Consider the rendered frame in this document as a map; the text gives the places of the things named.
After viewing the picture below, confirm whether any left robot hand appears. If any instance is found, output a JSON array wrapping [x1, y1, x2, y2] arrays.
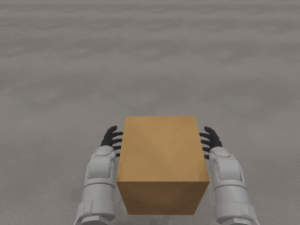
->
[[100, 126, 124, 157]]

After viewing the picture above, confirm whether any carton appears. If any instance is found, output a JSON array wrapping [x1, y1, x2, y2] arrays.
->
[[116, 115, 210, 216]]

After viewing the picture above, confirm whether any right robot hand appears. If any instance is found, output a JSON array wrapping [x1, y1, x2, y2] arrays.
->
[[199, 127, 222, 159]]

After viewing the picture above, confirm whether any right robot forearm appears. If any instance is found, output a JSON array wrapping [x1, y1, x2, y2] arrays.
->
[[209, 146, 260, 225]]

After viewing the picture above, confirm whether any left robot forearm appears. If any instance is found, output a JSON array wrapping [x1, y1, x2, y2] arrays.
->
[[73, 145, 116, 225]]

